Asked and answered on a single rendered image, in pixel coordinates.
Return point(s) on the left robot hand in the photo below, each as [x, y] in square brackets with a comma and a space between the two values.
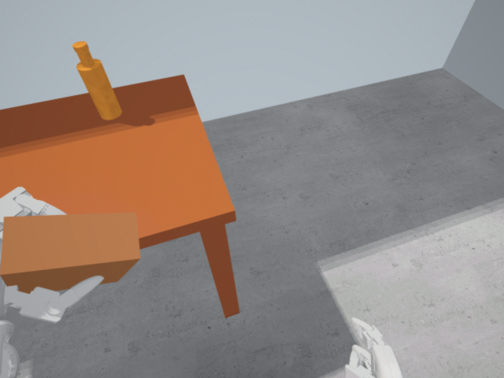
[41, 304]

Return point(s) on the right robot hand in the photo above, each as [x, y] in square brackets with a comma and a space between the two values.
[381, 363]

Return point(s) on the sponge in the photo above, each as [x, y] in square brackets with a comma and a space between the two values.
[57, 252]

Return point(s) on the table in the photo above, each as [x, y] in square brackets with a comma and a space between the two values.
[154, 160]

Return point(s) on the left robot forearm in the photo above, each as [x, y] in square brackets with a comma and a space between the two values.
[9, 358]

